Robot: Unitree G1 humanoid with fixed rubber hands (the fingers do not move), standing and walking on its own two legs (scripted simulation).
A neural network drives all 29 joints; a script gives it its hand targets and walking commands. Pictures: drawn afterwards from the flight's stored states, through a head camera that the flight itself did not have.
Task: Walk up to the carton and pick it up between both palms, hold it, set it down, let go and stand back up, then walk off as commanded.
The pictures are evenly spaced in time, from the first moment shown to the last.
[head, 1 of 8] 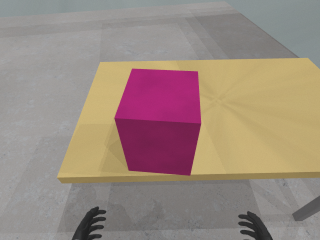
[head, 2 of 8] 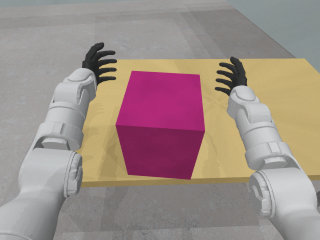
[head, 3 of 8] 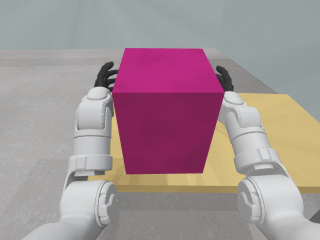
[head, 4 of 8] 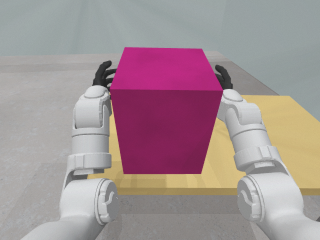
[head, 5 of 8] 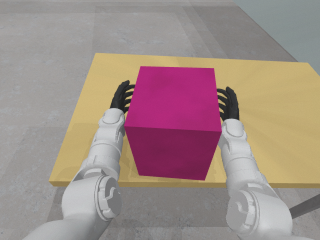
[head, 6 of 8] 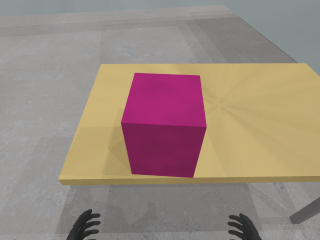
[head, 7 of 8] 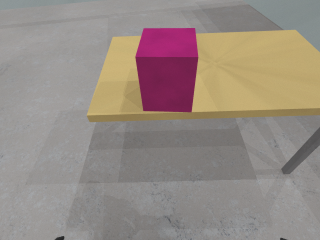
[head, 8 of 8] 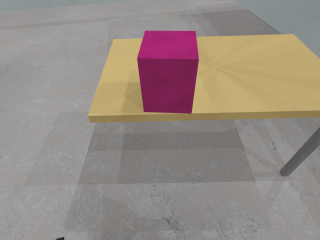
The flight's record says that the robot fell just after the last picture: no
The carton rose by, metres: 0.21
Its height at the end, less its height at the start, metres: +0.00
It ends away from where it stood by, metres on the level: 0.00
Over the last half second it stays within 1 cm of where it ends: yes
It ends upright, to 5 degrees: yes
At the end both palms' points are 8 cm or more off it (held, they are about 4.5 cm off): yes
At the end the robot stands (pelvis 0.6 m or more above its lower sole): yes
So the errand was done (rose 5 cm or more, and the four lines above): yes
